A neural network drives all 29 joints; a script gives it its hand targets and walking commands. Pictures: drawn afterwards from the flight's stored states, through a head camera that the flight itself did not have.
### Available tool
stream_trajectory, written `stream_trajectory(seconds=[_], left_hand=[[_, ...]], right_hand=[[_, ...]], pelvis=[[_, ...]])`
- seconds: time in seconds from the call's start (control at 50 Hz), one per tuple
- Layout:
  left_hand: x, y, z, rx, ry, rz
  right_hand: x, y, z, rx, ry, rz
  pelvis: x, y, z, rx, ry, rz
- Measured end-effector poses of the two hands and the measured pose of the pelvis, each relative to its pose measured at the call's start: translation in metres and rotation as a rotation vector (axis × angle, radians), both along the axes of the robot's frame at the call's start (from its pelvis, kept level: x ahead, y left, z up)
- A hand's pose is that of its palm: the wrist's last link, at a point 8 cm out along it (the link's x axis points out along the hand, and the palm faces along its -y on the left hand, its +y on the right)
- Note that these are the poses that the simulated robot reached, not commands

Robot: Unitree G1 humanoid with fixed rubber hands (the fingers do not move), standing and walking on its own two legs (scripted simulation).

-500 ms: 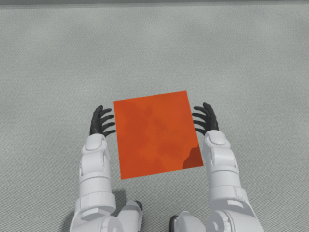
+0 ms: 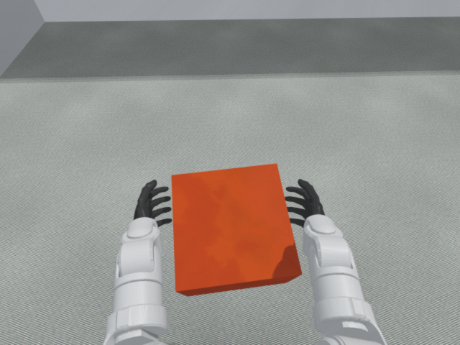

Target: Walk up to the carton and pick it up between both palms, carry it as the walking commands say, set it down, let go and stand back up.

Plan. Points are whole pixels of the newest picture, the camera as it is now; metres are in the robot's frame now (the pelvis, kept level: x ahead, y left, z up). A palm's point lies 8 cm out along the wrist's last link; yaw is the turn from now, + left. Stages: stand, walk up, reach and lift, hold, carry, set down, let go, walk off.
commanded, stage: reach and lift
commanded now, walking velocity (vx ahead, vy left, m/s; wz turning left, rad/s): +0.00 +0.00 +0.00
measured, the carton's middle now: (231, 231) +0.34 +0.05 -0.07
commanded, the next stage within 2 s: hold in 1.76 s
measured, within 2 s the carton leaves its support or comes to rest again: neither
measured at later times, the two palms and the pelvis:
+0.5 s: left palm (143, 215) +0.29 +0.19 +0.07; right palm (326, 215) +0.32 -0.11 +0.06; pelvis +0.00 +0.00 +0.01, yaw +0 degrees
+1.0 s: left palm (158, 208) +0.30 +0.17 +0.06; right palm (340, 225) +0.31 -0.13 +0.06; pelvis +0.01 +0.01 +0.01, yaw +0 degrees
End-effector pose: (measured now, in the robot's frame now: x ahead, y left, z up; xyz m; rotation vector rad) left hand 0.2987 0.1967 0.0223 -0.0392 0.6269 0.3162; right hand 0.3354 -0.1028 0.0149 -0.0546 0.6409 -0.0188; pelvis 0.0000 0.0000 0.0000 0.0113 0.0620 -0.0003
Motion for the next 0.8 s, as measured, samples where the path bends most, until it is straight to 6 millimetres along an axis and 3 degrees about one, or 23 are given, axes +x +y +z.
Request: stream_trajectory(seconds=[0.42,0.8], left_hand=[[-0.013,-0.008,0.047,-0.013,-0.035,0.000],[0.000,-0.025,0.043,-0.002,-0.005,-0.100]], right_hand=[[-0.015,-0.007,0.047,-0.021,-0.024,-0.007],[-0.027,-0.026,0.043,-0.029,0.009,-0.090]], pelvis=[[0.000,-0.002,0.005,0.007,-0.183,0.005],[0.003,0.006,0.006,-0.001,-0.186,0.007]])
